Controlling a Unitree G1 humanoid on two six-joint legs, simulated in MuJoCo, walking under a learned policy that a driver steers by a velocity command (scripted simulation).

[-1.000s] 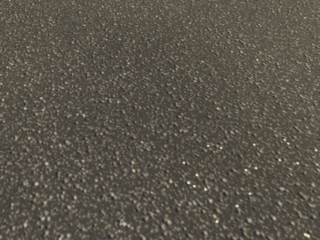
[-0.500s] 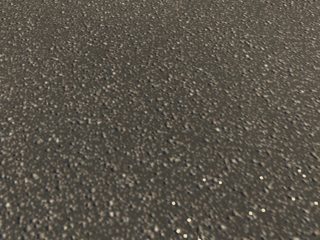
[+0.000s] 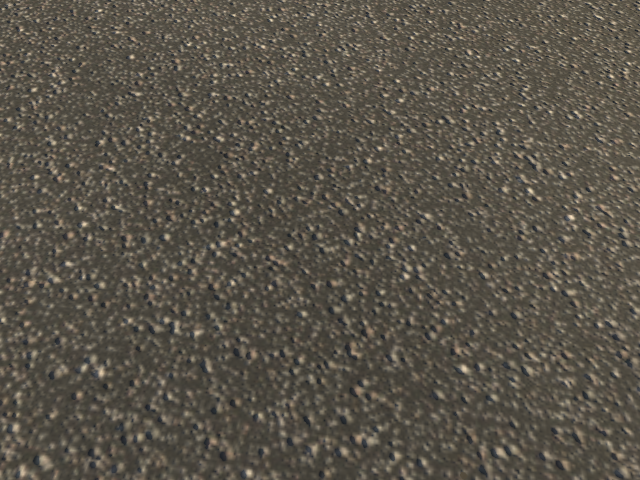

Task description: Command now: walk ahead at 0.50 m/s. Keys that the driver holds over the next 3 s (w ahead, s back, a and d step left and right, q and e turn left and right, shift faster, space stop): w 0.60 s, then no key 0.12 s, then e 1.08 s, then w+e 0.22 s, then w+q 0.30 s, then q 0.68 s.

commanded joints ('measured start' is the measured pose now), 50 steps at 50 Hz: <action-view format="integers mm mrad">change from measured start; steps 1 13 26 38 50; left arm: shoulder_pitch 33 -342 -81 55 41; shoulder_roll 62 40 80 128 131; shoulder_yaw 22 3 17 15 42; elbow -47 -176 -110 -19 -93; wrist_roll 6 3 33 20 -4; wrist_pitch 8 2 -19 6 113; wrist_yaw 10 -23 -36 0 42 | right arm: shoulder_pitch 18 216 99 -147 -119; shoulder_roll -96 -158 -130 -57 -130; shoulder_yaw -19 -30 -23 -4 -15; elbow -31 85 39 -30 -63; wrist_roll -3 21 24 2 -8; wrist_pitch -21 -1 -18 17 57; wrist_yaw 0 -34 -38 -28 -63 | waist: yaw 16 -81 12 39 6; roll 84 86 -42 -50 142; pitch -55 51 -78 -21 -151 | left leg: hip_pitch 143 254 -325 -167 161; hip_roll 284 265 196 108 385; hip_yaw -310 -138 -142 -62 -287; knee -276 -284 740 157 -144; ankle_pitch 108 129 -161 252 88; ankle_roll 174 119 -23 -78 149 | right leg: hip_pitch -147 -198 367 285 -166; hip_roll -94 -36 -205 -104 -8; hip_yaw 45 -18 279 -3 27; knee -56 -593 -933 -920 56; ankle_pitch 72 448 302 775 -187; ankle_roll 11 42 -181 -126 98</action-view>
